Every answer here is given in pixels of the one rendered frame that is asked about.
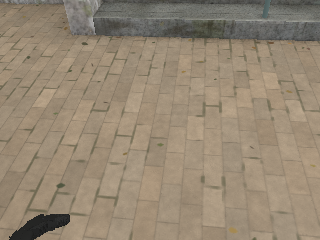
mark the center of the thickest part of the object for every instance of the left robot hand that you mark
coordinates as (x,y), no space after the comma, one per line
(40,225)

